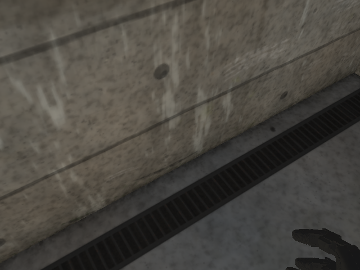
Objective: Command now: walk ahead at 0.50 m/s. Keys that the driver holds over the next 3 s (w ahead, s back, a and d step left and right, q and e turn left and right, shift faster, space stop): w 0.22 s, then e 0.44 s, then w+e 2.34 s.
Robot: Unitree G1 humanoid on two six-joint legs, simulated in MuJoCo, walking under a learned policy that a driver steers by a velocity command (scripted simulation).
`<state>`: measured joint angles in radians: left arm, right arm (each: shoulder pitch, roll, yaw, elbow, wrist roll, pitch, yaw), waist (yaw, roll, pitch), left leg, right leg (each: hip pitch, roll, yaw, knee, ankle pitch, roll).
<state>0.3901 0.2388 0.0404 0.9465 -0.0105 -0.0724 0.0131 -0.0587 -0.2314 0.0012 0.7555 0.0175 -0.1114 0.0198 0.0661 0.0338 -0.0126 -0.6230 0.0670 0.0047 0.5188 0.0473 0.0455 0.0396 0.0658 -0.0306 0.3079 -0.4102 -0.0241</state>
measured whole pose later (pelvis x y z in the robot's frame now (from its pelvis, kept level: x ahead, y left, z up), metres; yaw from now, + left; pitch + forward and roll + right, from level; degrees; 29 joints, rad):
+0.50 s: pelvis +0.26 -0.02 +0.00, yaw -5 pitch +2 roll +2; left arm -0.01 0.24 0.02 0.68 0.02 -0.09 -0.04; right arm 0.33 -0.26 -0.04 0.93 -0.02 -0.04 -0.07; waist -0.06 -0.05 0.02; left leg -0.14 0.02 0.13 0.53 -0.40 -0.02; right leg -0.51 0.00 0.02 0.49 0.09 -0.05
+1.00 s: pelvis +0.30 +0.00 +0.01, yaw -21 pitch +2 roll -1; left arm 0.10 0.31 0.08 0.58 0.01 0.08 -0.02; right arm 0.35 -0.29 -0.07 0.83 -0.04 -0.04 -0.08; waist -0.01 -0.06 -0.01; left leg -0.33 0.04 -0.04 0.59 -0.31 -0.02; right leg -0.64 0.19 0.19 0.90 -0.28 -0.01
